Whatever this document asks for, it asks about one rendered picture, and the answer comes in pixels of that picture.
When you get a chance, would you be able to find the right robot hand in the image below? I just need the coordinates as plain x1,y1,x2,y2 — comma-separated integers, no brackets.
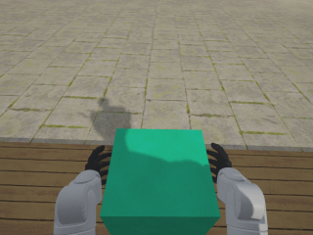
206,142,232,184

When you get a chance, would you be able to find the left robot forearm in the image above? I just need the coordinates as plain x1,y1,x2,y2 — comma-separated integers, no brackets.
53,169,103,235

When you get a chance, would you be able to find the right robot forearm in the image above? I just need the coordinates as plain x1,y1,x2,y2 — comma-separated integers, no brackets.
216,167,268,235

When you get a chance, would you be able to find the carton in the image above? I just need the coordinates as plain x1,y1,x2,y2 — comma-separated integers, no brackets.
100,128,221,235

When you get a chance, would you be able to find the left robot hand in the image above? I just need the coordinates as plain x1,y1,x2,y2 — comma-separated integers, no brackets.
85,145,112,186

